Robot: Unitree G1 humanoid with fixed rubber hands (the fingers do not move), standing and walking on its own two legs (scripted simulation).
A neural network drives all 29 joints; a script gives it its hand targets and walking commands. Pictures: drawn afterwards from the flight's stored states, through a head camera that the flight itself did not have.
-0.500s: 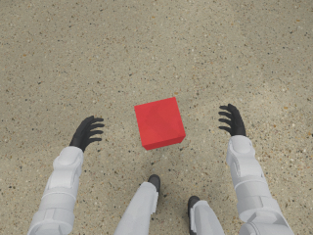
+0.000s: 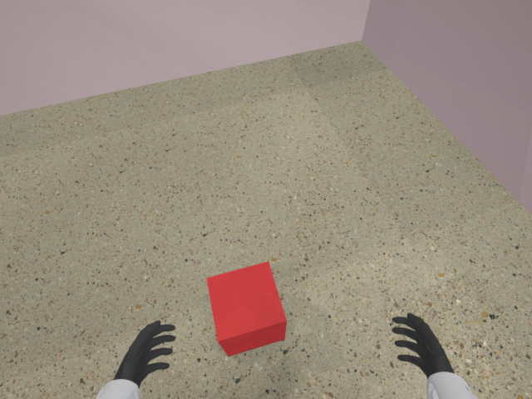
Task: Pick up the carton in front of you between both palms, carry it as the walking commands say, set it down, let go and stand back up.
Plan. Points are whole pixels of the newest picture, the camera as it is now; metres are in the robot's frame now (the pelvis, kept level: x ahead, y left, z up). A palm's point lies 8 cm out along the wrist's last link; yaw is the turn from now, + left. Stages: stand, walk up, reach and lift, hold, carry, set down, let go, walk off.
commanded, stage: let go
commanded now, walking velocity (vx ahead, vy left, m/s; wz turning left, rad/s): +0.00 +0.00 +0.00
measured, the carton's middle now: (247, 310) +0.43 +0.12 -0.65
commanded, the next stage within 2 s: stand in 0.50 s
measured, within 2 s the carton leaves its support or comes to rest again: neither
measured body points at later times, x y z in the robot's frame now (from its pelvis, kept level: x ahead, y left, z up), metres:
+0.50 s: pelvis +0.01 +0.01 +0.00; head +0.02 +0.02 +0.45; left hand +0.17 +0.26 -0.08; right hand +0.18 -0.22 -0.08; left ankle +0.03 +0.14 -0.74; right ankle -0.06 -0.11 -0.74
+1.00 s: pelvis +0.02 +0.03 +0.00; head +0.04 +0.06 +0.44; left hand +0.17 +0.32 -0.12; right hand +0.14 -0.27 -0.09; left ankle +0.03 +0.14 -0.74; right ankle -0.06 -0.11 -0.74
